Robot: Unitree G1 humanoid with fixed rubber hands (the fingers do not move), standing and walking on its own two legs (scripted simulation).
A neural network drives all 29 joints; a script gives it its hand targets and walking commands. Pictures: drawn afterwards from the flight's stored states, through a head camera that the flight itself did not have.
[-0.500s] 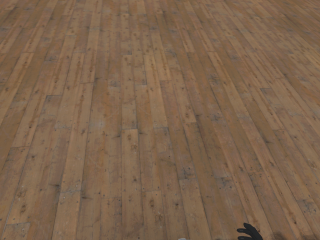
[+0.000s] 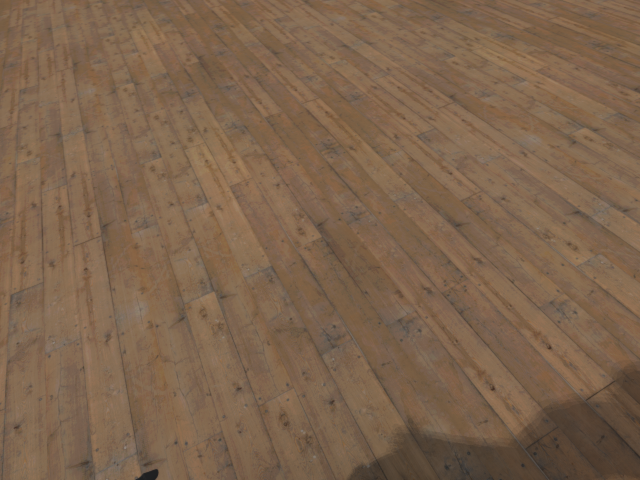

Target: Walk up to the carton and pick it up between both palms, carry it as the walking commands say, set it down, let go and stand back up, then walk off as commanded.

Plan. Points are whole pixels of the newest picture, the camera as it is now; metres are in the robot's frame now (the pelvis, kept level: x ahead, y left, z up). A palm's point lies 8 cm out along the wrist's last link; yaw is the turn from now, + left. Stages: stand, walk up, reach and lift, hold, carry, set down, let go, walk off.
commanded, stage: walk up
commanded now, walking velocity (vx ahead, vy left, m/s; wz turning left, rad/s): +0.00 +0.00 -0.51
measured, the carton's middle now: out of the picture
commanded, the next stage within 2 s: none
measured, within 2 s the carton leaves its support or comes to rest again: neither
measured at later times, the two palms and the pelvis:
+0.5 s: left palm out of the picture +0.06 +0.22 -0.08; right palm out of the picture +0.04 -0.30 -0.12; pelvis -0.01 -0.02 +0.02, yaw -14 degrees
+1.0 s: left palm out of the picture +0.18 +0.34 -0.12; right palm out of the picture -0.03 -0.15 -0.08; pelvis +0.01 +0.12 +0.02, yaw -29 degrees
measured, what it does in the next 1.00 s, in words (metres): steps to the left, turning right: left foot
